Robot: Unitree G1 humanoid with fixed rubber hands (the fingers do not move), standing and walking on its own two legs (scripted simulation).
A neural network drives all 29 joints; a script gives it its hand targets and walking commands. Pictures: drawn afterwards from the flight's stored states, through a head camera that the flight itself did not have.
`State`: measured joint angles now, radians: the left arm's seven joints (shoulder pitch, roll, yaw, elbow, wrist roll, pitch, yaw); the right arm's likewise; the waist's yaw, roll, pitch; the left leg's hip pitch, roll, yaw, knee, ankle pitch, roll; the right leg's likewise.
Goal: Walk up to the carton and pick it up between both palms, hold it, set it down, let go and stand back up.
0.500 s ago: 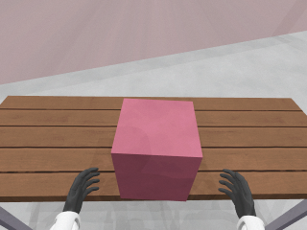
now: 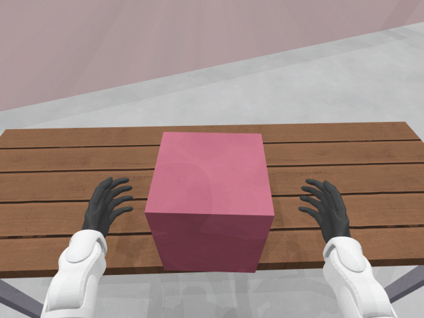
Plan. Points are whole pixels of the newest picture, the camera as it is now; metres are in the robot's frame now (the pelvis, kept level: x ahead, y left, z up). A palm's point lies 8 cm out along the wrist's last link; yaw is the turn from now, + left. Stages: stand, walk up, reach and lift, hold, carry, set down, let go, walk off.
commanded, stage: reach and lift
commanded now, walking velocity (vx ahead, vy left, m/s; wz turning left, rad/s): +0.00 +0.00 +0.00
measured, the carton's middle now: (210, 204) +0.37 +0.04 -0.01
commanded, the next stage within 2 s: none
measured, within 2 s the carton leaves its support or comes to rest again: neither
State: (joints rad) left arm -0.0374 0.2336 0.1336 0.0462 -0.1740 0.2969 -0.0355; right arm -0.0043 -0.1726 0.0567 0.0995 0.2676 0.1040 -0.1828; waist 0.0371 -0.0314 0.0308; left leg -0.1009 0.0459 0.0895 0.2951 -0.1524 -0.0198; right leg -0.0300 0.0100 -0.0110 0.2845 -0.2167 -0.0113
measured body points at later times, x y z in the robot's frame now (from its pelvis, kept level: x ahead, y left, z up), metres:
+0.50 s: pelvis -0.02 +0.00 +0.00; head -0.01 +0.02 +0.45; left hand +0.35 +0.24 +0.12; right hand +0.36 -0.17 +0.12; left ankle +0.00 +0.13 -0.75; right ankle -0.04 -0.11 -0.75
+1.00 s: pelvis -0.01 +0.00 +0.00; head +0.00 +0.02 +0.45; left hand +0.40 +0.24 +0.13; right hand +0.40 -0.16 +0.13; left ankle +0.00 +0.13 -0.75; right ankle -0.04 -0.11 -0.75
